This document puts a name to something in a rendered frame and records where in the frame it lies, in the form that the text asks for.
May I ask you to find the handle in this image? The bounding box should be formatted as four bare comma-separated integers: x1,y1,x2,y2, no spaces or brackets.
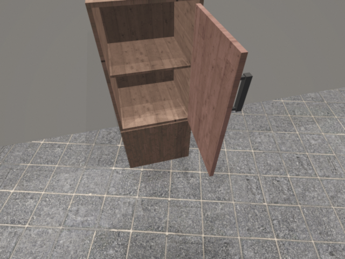
232,73,253,112

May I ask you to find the cupboard door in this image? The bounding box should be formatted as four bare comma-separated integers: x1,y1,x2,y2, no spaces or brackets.
187,3,248,176

